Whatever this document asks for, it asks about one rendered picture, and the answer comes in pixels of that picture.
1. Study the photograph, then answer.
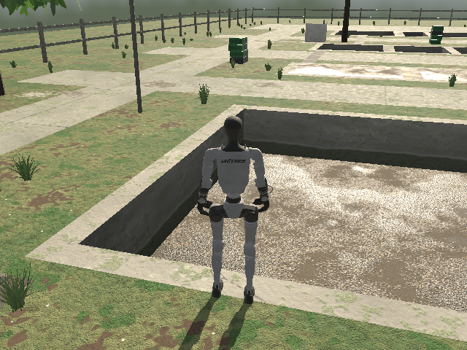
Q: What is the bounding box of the left robot hand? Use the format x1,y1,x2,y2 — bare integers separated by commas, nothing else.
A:
197,201,212,216

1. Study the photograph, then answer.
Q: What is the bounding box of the left robot forearm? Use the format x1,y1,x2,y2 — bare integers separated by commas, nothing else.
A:
198,178,209,203

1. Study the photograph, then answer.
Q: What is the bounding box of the right robot upper arm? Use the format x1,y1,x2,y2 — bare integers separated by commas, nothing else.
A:
249,147,266,188

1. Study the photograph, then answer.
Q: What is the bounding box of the right robot forearm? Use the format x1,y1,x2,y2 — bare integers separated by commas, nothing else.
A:
258,177,269,201

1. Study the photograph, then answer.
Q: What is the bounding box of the right robot thigh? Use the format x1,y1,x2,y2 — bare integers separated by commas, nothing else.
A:
244,204,258,257

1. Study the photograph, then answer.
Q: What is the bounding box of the right robot hand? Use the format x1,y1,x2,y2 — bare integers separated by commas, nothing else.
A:
253,198,270,212

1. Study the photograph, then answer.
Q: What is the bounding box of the left robot upper arm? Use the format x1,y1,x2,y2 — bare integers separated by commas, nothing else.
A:
201,148,218,189

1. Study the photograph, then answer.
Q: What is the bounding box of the robot left foot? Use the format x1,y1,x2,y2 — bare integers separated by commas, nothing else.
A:
212,279,223,298

